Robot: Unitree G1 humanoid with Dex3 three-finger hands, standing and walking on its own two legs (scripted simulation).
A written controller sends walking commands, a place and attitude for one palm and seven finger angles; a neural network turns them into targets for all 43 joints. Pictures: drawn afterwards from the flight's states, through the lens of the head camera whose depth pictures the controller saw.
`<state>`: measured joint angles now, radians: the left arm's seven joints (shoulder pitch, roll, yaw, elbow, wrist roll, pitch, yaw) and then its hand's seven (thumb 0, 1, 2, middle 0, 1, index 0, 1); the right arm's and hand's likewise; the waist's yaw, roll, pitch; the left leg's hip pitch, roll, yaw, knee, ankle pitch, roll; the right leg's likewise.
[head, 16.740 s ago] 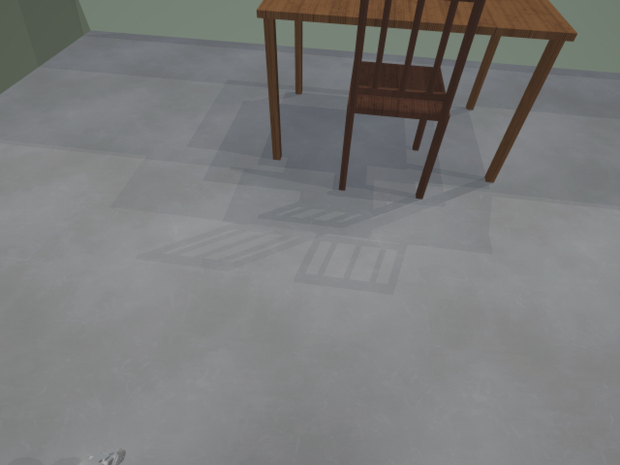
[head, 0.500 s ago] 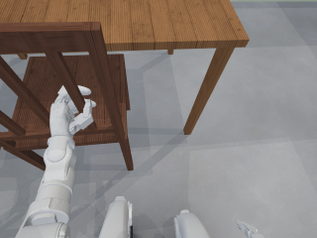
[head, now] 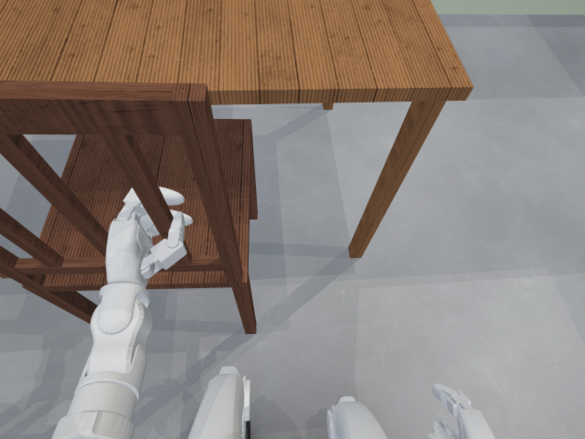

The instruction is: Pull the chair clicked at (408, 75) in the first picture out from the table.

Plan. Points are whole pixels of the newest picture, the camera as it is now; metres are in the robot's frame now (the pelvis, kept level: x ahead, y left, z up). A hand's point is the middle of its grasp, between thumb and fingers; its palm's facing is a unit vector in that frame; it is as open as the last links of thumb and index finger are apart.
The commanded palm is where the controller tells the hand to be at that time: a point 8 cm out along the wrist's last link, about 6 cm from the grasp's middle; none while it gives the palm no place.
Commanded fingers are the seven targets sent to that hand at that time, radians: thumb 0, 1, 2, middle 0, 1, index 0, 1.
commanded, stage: step backward, pulling the chair out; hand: left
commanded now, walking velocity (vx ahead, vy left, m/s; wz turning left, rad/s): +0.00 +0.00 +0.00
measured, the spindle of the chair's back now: (76, 213) +0.39 +0.30 +0.04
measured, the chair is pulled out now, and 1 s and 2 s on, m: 0.03 0.15 0.20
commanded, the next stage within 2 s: none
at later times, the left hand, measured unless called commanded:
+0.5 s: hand (177, 256) +0.34 +0.16 +0.04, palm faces +0.07 -0.99 -0.10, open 5.2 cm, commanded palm +0.30 +0.20 +0.04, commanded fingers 0.00 0.90 0.90 -0.50 -1.45 -0.50 -1.45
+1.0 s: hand (184, 330) +0.25 +0.13 +0.04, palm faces +0.01 -0.99 -0.14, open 5.1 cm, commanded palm +0.24 +0.19 +0.04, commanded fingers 0.00 0.90 0.90 -0.50 -1.45 -0.50 -1.45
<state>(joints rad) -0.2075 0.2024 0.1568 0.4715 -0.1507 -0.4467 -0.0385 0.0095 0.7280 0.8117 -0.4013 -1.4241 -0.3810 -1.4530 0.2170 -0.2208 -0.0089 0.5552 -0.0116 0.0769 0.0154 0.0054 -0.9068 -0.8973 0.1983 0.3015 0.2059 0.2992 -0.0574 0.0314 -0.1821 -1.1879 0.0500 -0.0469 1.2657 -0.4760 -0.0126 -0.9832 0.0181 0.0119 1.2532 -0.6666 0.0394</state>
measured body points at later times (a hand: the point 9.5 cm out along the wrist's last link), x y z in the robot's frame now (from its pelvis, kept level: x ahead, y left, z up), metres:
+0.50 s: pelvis -0.02 +0.01 +0.09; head +0.05 +0.03 +0.54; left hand +0.33 +0.21 +0.05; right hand +0.08 -0.25 -0.02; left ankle +0.06 +0.12 -0.62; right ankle -0.04 -0.15 -0.62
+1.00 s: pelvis -0.07 +0.01 +0.10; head -0.02 +0.00 +0.54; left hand +0.24 +0.19 +0.05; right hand +0.04 -0.25 -0.03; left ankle +0.06 +0.12 -0.62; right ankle -0.04 -0.15 -0.62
